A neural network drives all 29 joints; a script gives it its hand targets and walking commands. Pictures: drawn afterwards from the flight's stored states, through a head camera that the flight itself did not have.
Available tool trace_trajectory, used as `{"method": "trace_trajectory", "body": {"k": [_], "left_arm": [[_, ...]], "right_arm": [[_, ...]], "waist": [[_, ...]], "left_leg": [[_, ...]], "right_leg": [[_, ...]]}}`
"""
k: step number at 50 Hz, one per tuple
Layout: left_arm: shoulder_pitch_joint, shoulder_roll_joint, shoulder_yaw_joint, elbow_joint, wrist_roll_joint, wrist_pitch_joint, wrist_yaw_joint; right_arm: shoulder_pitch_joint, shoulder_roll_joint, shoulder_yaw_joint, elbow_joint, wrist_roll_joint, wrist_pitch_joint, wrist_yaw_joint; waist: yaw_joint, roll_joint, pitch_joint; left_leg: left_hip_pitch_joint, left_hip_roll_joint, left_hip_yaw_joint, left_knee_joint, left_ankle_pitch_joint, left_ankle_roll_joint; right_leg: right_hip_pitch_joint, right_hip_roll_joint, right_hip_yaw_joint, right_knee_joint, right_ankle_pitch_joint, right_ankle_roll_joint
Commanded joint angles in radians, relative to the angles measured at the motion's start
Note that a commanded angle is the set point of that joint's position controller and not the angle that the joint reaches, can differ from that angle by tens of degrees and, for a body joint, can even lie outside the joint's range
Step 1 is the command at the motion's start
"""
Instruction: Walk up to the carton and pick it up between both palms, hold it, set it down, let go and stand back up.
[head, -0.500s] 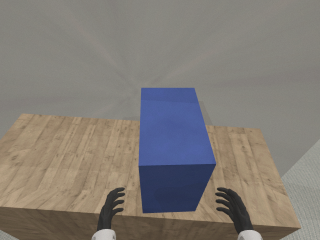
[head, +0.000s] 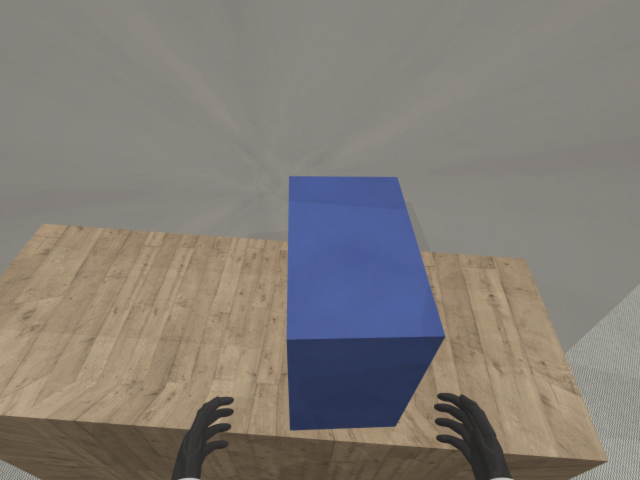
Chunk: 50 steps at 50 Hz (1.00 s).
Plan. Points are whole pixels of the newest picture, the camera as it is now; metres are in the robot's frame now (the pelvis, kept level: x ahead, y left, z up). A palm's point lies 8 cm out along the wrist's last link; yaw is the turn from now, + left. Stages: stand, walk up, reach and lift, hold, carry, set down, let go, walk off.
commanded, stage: set down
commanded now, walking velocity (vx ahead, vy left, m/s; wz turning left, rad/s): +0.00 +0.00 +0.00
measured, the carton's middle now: (343, 304) +0.39 -0.02 -0.03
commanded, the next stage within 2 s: let go in 1.08 s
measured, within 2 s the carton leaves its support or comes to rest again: neither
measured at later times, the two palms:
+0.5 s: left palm (170, 469) +0.17 +0.20 -0.08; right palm (487, 470) +0.17 -0.19 -0.07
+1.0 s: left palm (162, 469) +0.17 +0.22 -0.08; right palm (485, 475) +0.17 -0.20 -0.08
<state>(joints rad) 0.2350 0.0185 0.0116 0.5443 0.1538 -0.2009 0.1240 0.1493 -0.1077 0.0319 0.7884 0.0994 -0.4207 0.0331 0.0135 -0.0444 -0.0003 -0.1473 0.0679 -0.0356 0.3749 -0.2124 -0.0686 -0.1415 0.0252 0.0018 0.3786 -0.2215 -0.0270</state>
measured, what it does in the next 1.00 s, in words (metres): stands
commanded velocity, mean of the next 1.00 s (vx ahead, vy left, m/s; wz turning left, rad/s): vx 0.00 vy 0.00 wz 0.00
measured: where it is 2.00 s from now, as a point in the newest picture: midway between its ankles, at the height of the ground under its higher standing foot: outside the picture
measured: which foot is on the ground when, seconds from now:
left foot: down 0.00-1.00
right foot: down 0.00-1.00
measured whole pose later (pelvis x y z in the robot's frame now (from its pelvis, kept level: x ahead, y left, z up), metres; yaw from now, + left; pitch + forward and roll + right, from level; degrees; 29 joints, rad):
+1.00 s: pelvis +0.01 +0.00 +0.00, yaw +0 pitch +0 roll +0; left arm 0.18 0.15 0.03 0.54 0.11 0.09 0.01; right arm 0.15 -0.11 0.03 0.78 0.10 -0.25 -0.04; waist 0.01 -0.03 0.02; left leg -0.15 0.07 -0.04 0.37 -0.22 -0.07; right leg -0.14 0.02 0.00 0.37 -0.23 -0.02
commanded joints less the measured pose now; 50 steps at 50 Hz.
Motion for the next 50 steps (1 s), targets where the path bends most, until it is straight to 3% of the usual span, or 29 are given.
{"method": "trace_trajectory", "body": {"k": [1, 3, 5, 7, 8, 12, 14, 16, 18, 20, 21, 25, 26, 27, 30, 31, 32, 33, 34, 35, 37, 40, 42, 43, 44, 45, 46, 48, 50], "left_arm": [[-0.040, 0.120, -0.003, -0.220, -0.115, 0.028, -0.021], [-0.069, 0.138, -0.015, -0.213, -0.127, 0.036, -0.023], [-0.088, 0.130, -0.011, -0.225, -0.115, 0.044, -0.017], [-0.103, 0.161, -0.005, -0.181, -0.129, 0.068, -0.029], [-0.130, 0.171, -0.004, -0.224, -0.136, 0.069, -0.019], [-0.134, 0.192, -0.009, -0.198, -0.162, 0.109, -0.033], [-0.151, 0.206, 0.011, -0.199, -0.154, 0.123, -0.030], [-0.161, 0.206, 0.006, -0.179, -0.154, 0.143, -0.042], [-0.172, 0.214, -0.010, -0.187, -0.160, 0.170, -0.050], [-0.157, 0.235, 0.008, -0.192, -0.156, 0.196, -0.053], [-0.130, 0.230, 0.014, -0.186, -0.155, 0.206, -0.065], [-0.115, 0.251, 0.030, -0.231, -0.162, 0.195, -0.072], [-0.140, 0.259, 0.037, -0.185, -0.144, 0.224, -0.082], [-0.119, 0.252, 0.039, -0.226, -0.151, 0.194, -0.074], [-0.098, 0.263, 0.059, -0.211, -0.148, 0.215, -0.092], [-0.073, 0.254, 0.068, -0.273, -0.142, 0.194, -0.077], [-0.050, 0.240, 0.076, -0.194, -0.110, 0.216, -0.091], [-0.065, 0.246, 0.059, -0.278, -0.140, 0.202, -0.091], [-0.090, 0.246, 0.052, -0.167, -0.129, 0.234, -0.105], [-0.073, 0.262, 0.062, -0.258, -0.147, 0.187, -0.093], [-0.061, 0.254, 0.075, -0.128, -0.107, 0.243, -0.118], [-0.101, 0.290, 0.072, -0.223, -0.145, 0.229, -0.119], [-0.113, 0.282, 0.078, -0.159, -0.138, 0.250, -0.134], [-0.145, 0.298, 0.075, -0.183, -0.134, 0.253, -0.126], [-0.140, 0.301, 0.080, -0.190, -0.145, 0.248, -0.125], [-0.163, 0.285, 0.060, -0.148, -0.121, 0.276, -0.120], [-0.155, 0.292, 0.060, -0.191, -0.131, 0.272, -0.119], [-0.147, 0.275, 0.062, -0.132, -0.112, 0.297, -0.127], [-0.186, 0.298, 0.064, -0.215, -0.143, 0.282, -0.120]], "right_arm": [[0.014, -0.188, 0.002, -0.094, 0.056, 0.004, -0.004], [-0.003, -0.180, -0.023, -0.105, 0.030, 0.017, -0.012], [-0.008, -0.174, -0.025, -0.109, 0.026, 0.034, -0.008], [-0.015, -0.160, -0.034, -0.114, 0.001, 0.053, -0.022], [-0.021, -0.160, -0.053, -0.133, 0.005, 0.059, -0.019], [-0.045, -0.154, -0.050, -0.156, -0.016, 0.089, -0.035], [-0.048, -0.151, -0.062, -0.156, -0.025, 0.109, -0.036], [-0.047, -0.132, -0.057, -0.134, -0.028, 0.127, -0.040], [-0.050, -0.125, -0.065, -0.134, -0.041, 0.138, -0.046], [-0.071, -0.153, -0.074, -0.165, -0.046, 0.150, -0.048], [-0.023, -0.148, -0.074, -0.159, -0.056, 0.155, -0.053], [-0.021, -0.144, -0.067, -0.174, -0.053, 0.140, -0.056], [-0.026, -0.132, -0.071, -0.131, -0.068, 0.156, -0.066], [-0.039, -0.134, -0.074, -0.218, -0.046, 0.129, -0.058], [-0.001, -0.152, -0.061, -0.149, -0.049, 0.134, -0.063], [0.009, -0.179, -0.073, -0.164, -0.036, 0.120, -0.048], [0.030, -0.167, -0.065, -0.092, -0.054, 0.135, -0.051], [0.028, -0.173, -0.075, -0.141, -0.035, 0.128, -0.054], [0.000, -0.165, -0.080, -0.078, -0.060, 0.144, -0.064], [0.013, -0.160, -0.072, -0.142, -0.040, 0.116, -0.056], [0.016, -0.147, -0.048, -0.047, -0.050, 0.144, -0.061], [-0.014, -0.148, -0.073, -0.131, -0.063, 0.125, -0.080], [-0.032, -0.140, -0.061, -0.104, -0.078, 0.137, -0.082], [-0.067, -0.151, -0.076, -0.095, -0.080, 0.141, -0.081], [-0.063, -0.153, -0.085, -0.127, -0.083, 0.130, -0.082], [-0.090, -0.163, -0.083, -0.053, -0.095, 0.144, -0.070], [-0.081, -0.157, -0.092, -0.109, -0.088, 0.140, -0.073], [-0.069, -0.187, -0.083, -0.056, -0.097, 0.165, -0.065], [-0.094, -0.152, -0.085, -0.126, -0.091, 0.152, -0.075]], "waist": [[0.027, 0.034, -0.036], [0.012, 0.012, -0.039], [0.032, 0.040, 0.013], [0.011, 0.012, -0.001], [0.010, 0.039, 0.011], [-0.003, -0.016, -0.001], [0.019, 0.016, 0.029], [0.002, 0.014, 0.032], [-0.013, 0.032, 0.029], [0.002, 0.056, 0.044], [-0.012, 0.003, 0.023], [0.000, 0.049, -0.023], [-0.018, 0.056, -0.009], [0.004, 0.042, -0.029], [-0.013, 0.038, -0.035], [0.003, 0.095, -0.063], [-0.007, 0.088, -0.011], [-0.013, 0.097, -0.071], [-0.034, 0.075, -0.025], [-0.018, 0.072, -0.064], [-0.029, 0.087, -0.015], [-0.030, 0.062, -0.050], [-0.028, 0.010, -0.053], [-0.031, 0.072, -0.035], [-0.029, 0.052, -0.062], [-0.035, 0.096, -0.018], [-0.039, 0.081, -0.049], [-0.031, 0.063, -0.016], [-0.021, 0.085, -0.029]], "left_leg": [[0.165, -0.101, 0.097, -0.026, 0.298, 0.020], [0.155, -0.097, 0.099, -0.030, 0.240, 0.028], [0.138, -0.092, 0.095, -0.044, 0.209, 0.025], [0.129, -0.093, 0.101, -0.044, 0.154, 0.038], [0.110, -0.095, 0.093, -0.047, 0.119, 0.034], [0.112, -0.081, 0.103, -0.054, 0.107, 0.052], [0.082, -0.090, 0.106, -0.063, 0.067, 0.048], [0.086, -0.092, 0.106, -0.057, 0.046, 0.049], [0.098, -0.096, 0.107, -0.051, 0.061, 0.046], [0.100, -0.099, 0.113, -0.055, 0.067, 0.041], [0.111, -0.091, 0.111, -0.052, 0.107, 0.045], [0.127, -0.092, 0.110, -0.033, 0.175, 0.033], [0.116, -0.102, 0.114, -0.025, 0.143, 0.031], [0.127, -0.097, 0.104, -0.024, 0.188, 0.036], [0.161, -0.099, 0.115, -0.013, 0.265, 0.024], [0.172, -0.090, 0.103, -0.016, 0.322, 0.014], [0.163, -0.097, 0.109, -0.010, 0.313, 0.009], [0.188, -0.090, 0.105, -0.009, 0.348, 0.007], [0.172, -0.090, 0.106, -0.009, 0.298, 0.009], [0.180, -0.092, 0.102, 0.002, 0.344, 0.016], [0.160, -0.099, 0.111, -0.004, 0.321, 0.013], [0.145, -0.099, 0.111, -0.008, 0.281, 0.021], [0.153, -0.097, 0.114, -0.009, 0.268, 0.026], [0.142, -0.096, 0.112, -0.013, 0.250, 0.020], [0.143, -0.094, 0.115, -0.008, 0.264, 0.025], [0.145, -0.093, 0.110, -0.018, 0.218, 0.020], [0.158, -0.085, 0.110, -0.010, 0.236, 0.025], [0.166, -0.090, 0.118, -0.022, 0.208, 0.023], [0.140, -0.090, 0.120, -0.017, 0.205, 0.025]], "right_leg": [[0.046, 0.001, 0.024, -0.120, 0.195, 0.010], [0.024, -0.002, 0.016, -0.122, 0.111, 0.006], [0.017, 0.000, 0.017, -0.119, 0.072, 0.004], [0.007, -0.012, 0.028, -0.125, 0.033, 0.010], [0.000, -0.021, 0.030, -0.124, -0.004, -0.001], [-0.002, -0.021, 0.026, -0.129, -0.012, 0.006], [-0.005, -0.025, 0.036, -0.130, -0.058, 0.006], [-0.016, -0.035, 0.044, -0.136, -0.079, 0.009], [-0.007, -0.033, 0.035, -0.131, -0.047, 0.011], [-0.025, -0.034, 0.035, -0.130, -0.037, 0.009], [0.006, -0.022, 0.016, -0.126, 0.025, 0.016], [0.013, -0.021, 0.007, -0.110, 0.092, 0.021], [0.025, -0.033, 0.020, -0.108, 0.093, 0.019], [0.016, -0.024, 0.012, -0.104, 0.140, 0.021], [0.052, -0.012, 0.004, -0.101, 0.237, 0.033], [0.061, -0.005, -0.008, -0.088, 0.266, 0.023], [0.057, -0.006, -0.002, -0.096, 0.271, 0.025], [0.068, -0.002, -0.009, -0.093, 0.280, 0.023], [0.044, -0.004, -0.005, -0.104, 0.248, 0.025], [0.056, -0.011, -0.005, -0.095, 0.326, 0.030], [0.065, -0.015, 0.011, -0.107, 0.304, 0.026], [0.081, -0.030, 0.006, -0.079, 0.347, 0.041], [0.090, -0.022, 0.005, -0.087, 0.333, 0.052], [0.061, -0.023, 0.007, -0.085, 0.284, 0.040], [0.069, -0.024, -0.002, -0.085, 0.285, 0.042], [0.044, -0.016, -0.005, -0.088, 0.206, 0.029], [0.044, -0.018, -0.006, -0.086, 0.236, 0.027], [0.034, -0.014, -0.010, -0.101, 0.203, 0.030], [0.021, -0.028, -0.005, -0.089, 0.195, 0.034]]}}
